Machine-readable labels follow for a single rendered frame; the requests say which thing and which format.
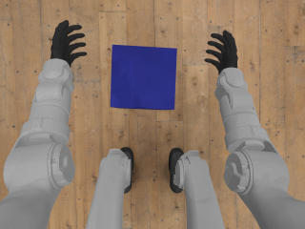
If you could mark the left robot upper arm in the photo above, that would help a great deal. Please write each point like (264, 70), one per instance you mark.
(35, 176)

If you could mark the carton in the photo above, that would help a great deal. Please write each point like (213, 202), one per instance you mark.
(143, 77)

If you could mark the right robot upper arm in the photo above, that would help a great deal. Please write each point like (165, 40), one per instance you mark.
(261, 180)

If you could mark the robot right forearm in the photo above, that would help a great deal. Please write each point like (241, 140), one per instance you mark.
(239, 116)

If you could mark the left robot shin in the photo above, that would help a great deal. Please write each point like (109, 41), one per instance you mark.
(112, 152)

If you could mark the left robot hand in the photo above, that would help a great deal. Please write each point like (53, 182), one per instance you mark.
(61, 47)

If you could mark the robot left forearm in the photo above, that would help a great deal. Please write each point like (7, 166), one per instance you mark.
(50, 109)

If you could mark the right robot hand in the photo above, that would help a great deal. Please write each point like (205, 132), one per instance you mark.
(228, 55)

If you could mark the right robot thigh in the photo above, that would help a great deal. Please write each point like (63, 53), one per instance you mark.
(202, 207)

